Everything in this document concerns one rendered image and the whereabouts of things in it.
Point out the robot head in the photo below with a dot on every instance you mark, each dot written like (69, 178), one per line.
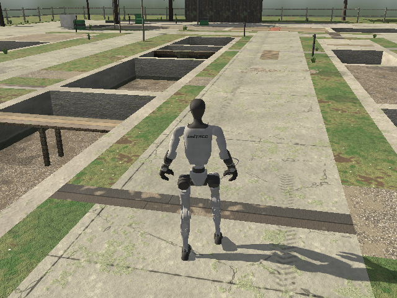
(197, 108)

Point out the robot right upper arm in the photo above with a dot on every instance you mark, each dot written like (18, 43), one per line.
(221, 142)

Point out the robot left forearm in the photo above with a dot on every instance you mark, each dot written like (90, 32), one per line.
(166, 163)

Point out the robot left thigh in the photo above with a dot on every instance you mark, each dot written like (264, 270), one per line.
(184, 194)

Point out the robot left upper arm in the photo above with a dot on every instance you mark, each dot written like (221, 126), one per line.
(178, 132)

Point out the robot right hand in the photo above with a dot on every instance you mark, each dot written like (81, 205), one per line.
(235, 174)

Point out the robot right forearm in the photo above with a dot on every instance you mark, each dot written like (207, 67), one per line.
(229, 163)

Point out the robot left hand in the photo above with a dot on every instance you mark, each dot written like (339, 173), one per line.
(169, 171)

